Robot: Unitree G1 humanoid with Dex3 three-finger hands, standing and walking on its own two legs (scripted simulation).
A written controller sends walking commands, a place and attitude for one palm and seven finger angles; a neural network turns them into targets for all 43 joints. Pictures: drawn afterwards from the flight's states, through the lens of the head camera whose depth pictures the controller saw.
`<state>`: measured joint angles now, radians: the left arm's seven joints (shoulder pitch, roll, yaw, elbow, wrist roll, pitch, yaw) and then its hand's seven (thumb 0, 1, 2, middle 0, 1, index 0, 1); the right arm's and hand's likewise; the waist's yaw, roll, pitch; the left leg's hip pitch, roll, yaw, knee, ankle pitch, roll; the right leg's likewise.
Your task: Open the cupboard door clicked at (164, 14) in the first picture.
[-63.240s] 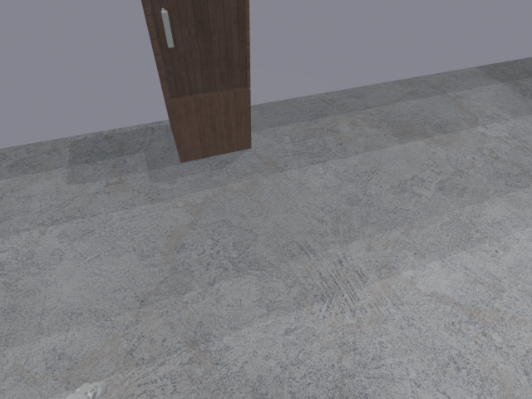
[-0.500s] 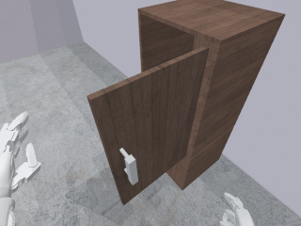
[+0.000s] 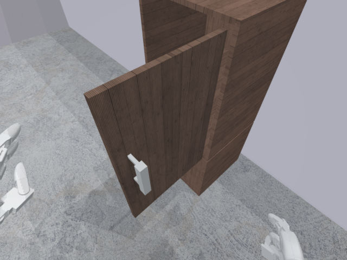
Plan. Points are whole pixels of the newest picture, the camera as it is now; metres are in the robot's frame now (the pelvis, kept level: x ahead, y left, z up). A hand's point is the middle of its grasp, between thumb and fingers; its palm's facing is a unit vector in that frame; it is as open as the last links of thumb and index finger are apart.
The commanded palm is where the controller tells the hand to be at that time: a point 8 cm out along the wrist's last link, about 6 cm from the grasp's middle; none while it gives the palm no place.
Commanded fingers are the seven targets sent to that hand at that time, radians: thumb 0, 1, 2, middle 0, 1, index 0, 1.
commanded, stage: step back with the hand held close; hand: left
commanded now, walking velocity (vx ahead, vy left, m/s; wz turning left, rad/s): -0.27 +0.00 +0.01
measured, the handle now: (138, 174) +0.34 +0.11 -0.03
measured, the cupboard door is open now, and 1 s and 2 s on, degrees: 91 91 91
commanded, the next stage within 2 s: stop stepping back and stand still in 0.78 s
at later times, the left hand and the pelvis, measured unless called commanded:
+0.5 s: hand out of the picture +0.11 +0.28 +0.15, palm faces +0.46 -0.78 -0.42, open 7.4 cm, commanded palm +0.04 +0.32 +0.18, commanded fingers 0.00 0.90 0.90 -0.20 -0.30 -0.20 -0.30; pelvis -0.08 +0.01 -0.02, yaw +3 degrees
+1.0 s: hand out of the picture +0.04 +0.20 +0.17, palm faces +0.26 -0.81 -0.53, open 7.4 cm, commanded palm -0.02 +0.25 +0.18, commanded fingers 0.00 0.90 0.90 -0.20 -0.30 -0.20 -0.30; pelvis -0.18 -0.04 +0.00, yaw -4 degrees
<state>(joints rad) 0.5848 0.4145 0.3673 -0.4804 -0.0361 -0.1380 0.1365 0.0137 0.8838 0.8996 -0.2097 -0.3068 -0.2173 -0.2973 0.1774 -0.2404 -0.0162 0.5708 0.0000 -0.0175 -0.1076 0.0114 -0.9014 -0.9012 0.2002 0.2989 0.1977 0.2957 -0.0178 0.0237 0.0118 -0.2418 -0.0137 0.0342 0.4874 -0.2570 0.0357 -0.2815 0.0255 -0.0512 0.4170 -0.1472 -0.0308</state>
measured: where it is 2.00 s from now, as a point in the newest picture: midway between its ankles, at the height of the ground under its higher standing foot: outside the picture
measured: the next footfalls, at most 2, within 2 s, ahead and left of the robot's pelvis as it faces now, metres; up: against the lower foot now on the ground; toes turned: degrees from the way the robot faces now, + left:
right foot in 0.84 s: -0.21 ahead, -0.12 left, +0.00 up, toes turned -2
left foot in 1.06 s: -0.19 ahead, +0.09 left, +0.00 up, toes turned +2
